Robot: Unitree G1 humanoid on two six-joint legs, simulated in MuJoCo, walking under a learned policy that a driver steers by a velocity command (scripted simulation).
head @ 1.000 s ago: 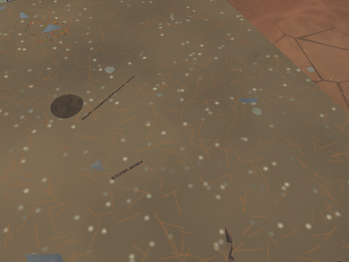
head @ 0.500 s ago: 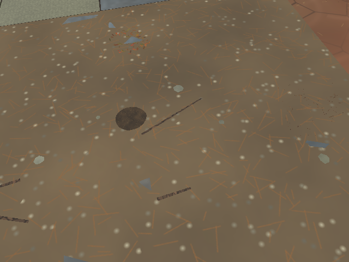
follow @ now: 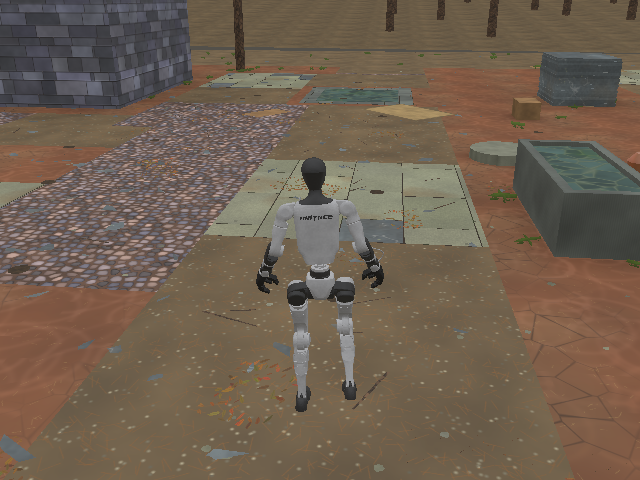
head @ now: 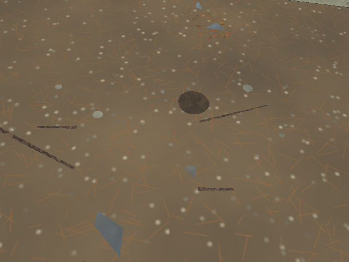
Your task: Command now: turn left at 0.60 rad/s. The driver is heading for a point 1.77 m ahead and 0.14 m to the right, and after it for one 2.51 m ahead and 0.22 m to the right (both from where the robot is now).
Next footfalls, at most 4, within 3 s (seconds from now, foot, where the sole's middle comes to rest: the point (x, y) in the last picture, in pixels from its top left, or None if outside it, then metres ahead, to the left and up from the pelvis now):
0.26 right None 0.07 -0.13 -0.78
0.64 left None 0.05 0.12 -0.78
1.08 right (178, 260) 0.45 -0.03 -0.78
1.62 left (105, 196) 0.69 0.26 -0.78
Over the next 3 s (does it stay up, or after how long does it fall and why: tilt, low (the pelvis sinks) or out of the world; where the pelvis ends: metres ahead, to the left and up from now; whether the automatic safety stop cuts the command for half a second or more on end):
stays up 1.00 0.14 0.00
